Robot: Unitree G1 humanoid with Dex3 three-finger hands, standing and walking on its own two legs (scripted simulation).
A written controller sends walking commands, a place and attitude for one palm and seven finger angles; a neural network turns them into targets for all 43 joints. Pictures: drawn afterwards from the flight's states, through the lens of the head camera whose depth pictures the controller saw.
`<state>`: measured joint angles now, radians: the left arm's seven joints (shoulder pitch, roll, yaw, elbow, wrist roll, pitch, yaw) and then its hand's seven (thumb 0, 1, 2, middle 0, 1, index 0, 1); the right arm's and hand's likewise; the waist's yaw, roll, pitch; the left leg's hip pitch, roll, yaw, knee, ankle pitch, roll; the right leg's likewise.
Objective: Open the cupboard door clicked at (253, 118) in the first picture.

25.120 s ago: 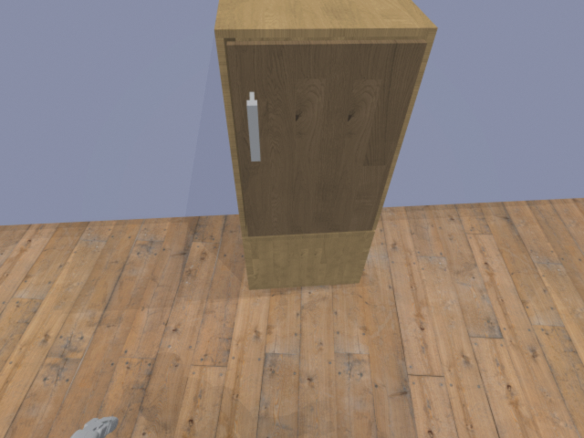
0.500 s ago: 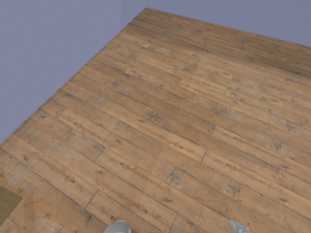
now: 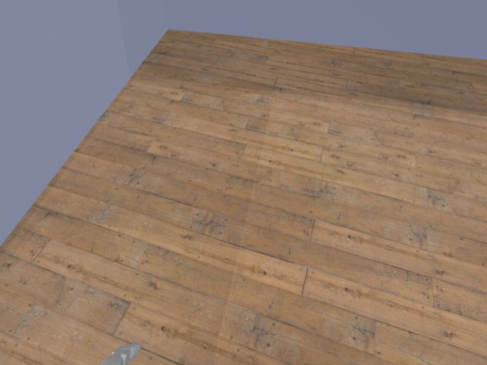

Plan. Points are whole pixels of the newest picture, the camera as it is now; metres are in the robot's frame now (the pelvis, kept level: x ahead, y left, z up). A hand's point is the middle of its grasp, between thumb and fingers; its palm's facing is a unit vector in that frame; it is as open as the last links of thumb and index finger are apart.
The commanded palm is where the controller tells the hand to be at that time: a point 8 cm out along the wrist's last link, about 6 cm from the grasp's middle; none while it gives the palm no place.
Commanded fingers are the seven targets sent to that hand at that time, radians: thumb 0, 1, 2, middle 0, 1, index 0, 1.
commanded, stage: walk to a spot facing it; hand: left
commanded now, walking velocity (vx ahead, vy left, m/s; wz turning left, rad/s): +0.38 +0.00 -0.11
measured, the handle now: out of the picture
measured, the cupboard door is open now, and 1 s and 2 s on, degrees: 46 46 46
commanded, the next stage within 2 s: turn to face it in 0.56 s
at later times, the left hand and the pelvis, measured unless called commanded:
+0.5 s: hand (155, 276) +0.31 +0.20 -0.15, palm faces -0.04 -0.98 -0.17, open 7.4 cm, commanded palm none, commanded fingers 0.00 0.90 0.90 -0.20 -0.30 -0.20 -0.30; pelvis +0.24 +0.02 +0.02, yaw -5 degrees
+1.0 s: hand (192, 215) +0.48 +0.15 -0.19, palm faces +0.04 -0.99 -0.16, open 7.3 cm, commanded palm none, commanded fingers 0.00 0.90 0.90 -0.20 -0.30 -0.20 -0.30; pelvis +0.45 -0.03 +0.00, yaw +0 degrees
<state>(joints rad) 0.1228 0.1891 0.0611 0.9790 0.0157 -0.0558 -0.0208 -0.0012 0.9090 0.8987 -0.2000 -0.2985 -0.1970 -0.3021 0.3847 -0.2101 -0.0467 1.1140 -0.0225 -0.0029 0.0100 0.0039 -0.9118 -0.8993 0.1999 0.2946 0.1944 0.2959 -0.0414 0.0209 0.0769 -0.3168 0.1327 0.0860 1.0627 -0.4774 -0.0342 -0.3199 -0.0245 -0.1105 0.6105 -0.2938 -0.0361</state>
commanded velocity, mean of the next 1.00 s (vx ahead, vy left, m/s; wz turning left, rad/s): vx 0.21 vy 0.00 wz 0.09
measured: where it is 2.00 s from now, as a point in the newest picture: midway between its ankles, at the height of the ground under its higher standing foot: (270, 271)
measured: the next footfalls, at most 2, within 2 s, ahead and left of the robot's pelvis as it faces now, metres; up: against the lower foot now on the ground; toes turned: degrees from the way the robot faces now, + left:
left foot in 0.26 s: +0.28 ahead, +0.14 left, +0.00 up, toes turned +6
right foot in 0.64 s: +0.41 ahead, -0.14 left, +0.00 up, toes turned -14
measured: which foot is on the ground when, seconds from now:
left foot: up 0.00-0.24, down 0.26-0.64, up 0.66-0.96, down 0.98-1.00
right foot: down 0.00-0.26, up 0.28-0.62, down 0.64-0.98, up 1.00-1.00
